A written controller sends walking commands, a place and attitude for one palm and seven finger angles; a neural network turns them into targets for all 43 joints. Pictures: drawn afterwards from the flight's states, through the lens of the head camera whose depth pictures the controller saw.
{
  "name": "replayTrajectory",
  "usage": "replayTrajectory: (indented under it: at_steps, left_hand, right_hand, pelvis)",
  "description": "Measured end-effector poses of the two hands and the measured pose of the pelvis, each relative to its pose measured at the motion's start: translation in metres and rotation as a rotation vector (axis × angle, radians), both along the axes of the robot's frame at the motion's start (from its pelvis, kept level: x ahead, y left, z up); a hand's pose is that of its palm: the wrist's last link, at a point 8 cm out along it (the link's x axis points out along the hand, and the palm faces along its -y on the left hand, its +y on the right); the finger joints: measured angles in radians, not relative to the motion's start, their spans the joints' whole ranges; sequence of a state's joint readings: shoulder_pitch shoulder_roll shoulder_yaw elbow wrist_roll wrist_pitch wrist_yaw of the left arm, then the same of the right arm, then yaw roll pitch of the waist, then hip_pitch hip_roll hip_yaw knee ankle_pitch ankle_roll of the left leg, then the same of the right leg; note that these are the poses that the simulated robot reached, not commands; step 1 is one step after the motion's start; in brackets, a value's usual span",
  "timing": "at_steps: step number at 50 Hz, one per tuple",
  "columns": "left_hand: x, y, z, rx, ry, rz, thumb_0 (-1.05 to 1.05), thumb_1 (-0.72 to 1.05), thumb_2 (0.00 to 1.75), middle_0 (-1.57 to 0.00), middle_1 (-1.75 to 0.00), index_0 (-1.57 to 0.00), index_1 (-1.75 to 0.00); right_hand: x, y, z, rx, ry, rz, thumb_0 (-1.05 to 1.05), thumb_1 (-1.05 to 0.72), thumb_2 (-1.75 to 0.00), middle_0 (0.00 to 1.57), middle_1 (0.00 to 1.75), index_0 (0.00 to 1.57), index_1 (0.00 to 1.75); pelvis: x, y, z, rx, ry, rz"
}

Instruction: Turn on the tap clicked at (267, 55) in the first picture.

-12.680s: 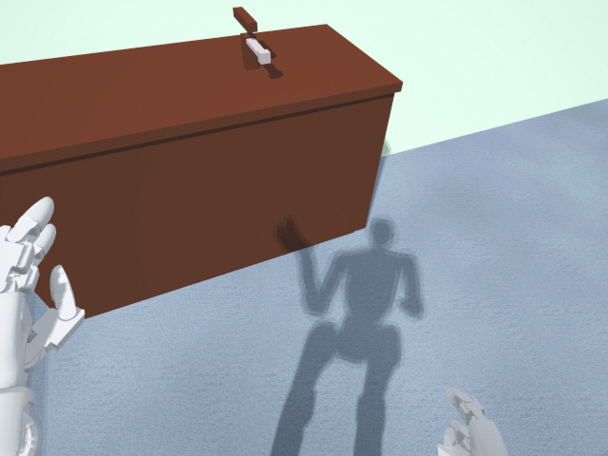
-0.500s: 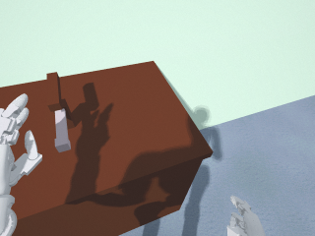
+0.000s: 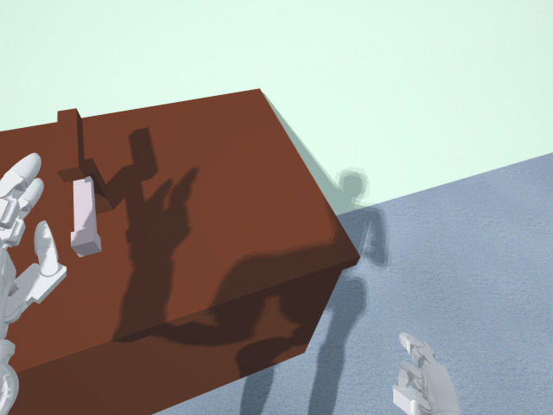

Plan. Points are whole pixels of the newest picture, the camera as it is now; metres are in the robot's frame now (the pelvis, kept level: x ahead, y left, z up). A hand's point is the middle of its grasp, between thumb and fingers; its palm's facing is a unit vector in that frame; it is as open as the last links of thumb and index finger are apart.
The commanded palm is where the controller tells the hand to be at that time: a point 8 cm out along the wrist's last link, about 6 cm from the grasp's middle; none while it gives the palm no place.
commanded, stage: come to a stop and stand still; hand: left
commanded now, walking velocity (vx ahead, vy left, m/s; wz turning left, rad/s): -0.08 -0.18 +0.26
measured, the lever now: (86, 242) +0.31 +0.30 +0.06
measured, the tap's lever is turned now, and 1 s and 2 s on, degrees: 0 0 0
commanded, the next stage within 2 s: look again from close up in 1.16 s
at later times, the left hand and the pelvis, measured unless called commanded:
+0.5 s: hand (57, 271) +0.22 +0.25 +0.15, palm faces +0.40 -0.83 -0.38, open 7.4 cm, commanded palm +0.16 +0.28 +0.17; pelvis +0.01 +0.00 +0.00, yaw +2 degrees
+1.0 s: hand (21, 265) +0.22 +0.29 +0.15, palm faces +0.39 -0.84 -0.38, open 7.4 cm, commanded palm +0.16 +0.32 +0.17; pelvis +0.01 +0.03 +0.00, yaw +2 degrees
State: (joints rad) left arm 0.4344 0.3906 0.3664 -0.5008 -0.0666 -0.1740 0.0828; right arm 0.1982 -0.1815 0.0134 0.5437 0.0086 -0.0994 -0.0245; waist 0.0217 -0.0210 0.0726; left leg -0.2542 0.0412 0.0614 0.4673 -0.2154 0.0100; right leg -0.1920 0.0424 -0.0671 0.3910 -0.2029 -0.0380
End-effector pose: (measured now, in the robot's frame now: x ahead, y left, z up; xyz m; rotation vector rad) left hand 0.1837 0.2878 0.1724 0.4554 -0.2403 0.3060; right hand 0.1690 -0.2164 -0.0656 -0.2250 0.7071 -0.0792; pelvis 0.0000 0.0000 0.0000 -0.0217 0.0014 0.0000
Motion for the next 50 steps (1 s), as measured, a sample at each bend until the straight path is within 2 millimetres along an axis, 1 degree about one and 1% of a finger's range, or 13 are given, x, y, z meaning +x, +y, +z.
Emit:
replayTrajectory:
  at_steps: [10,14,17,22,29,34,41,50]
  left_hand:
    - [-0.002,-0.017,-0.005,-0.012,0.036,0.011,0.02,0.89,0.9,-0.21,-0.3,-0.21,-0.3]
    - [-0.004,-0.017,-0.004,-0.015,0.038,0.035,0.02,0.89,0.9,-0.21,-0.3,-0.21,-0.3]
    - [-0.006,-0.013,-0.003,-0.013,0.036,0.054,0.02,0.89,0.9,-0.21,-0.3,-0.21,-0.3]
    - [-0.005,-0.003,-0.003,-0.016,0.032,0.081,0.02,0.89,0.9,-0.21,-0.3,-0.21,-0.3]
    - [-0.002,0.008,-0.003,-0.029,0.018,0.08,0.02,0.89,0.9,-0.21,-0.3,-0.21,-0.3]
    - [-0.002,0.016,-0.004,-0.031,0.017,0.071,0.02,0.89,0.9,-0.21,-0.3,-0.21,-0.3]
    - [-0.002,0.03,-0.004,-0.029,0.008,0.071,0.02,0.89,0.9,-0.21,-0.3,-0.21,-0.3]
    - [-0.001,0.04,-0.003,-0.013,0.004,0.061,0.02,0.89,0.9,-0.21,-0.3,-0.21,-0.3]
  right_hand:
    - [-0.004,-0.028,-0.005,-0.022,0.02,-0.025,0.01,-0.9,-0.9,0.2,0.3,0.2,0.3]
    - [-0.003,-0.033,-0.008,-0.029,0.028,-0.032,0.01,-0.9,-0.9,0.2,0.3,0.2,0.3]
    - [0.0,-0.033,-0.009,-0.03,0.031,-0.033,0.01,-0.9,-0.9,0.2,0.3,0.2,0.3]
    - [0.008,-0.023,-0.009,-0.022,0.027,-0.022,0.01,-0.91,-0.9,0.2,0.29,0.2,0.3]
    - [0.02,0.001,-0.003,-0.003,0.002,0.009,0.01,-0.9,-0.9,0.2,0.29,0.2,0.3]
    - [0.024,0.017,0.002,0.002,-0.01,0.026,0.01,-0.9,-0.9,0.2,0.3,0.2,0.3]
    - [0.023,0.03,0.003,-0.008,-0.001,0.037,0.01,-0.9,-0.9,0.2,0.3,0.2,0.3]
    - [0.015,0.037,0.0,-0.014,0.022,0.026,0.01,-0.9,-0.9,0.2,0.3,0.2,0.3]
  pelvis:
    - [0.003,-0.016,-0.002,-0.001,0.005,0.019]
    - [0.006,-0.016,-0.002,-0.003,0.001,0.029]
    - [0.009,-0.013,-0.002,-0.002,-0.003,0.033]
    - [0.012,-0.007,-0.002,0.003,-0.01,0.034]
    - [0.014,0.004,0.0,0.003,-0.016,0.036]
    - [0.014,0.012,0.001,0.0,-0.014,0.037]
    - [0.014,0.024,0.001,-0.003,-0.011,0.038]
    - [0.014,0.034,0.001,-0.003,-0.007,0.039]
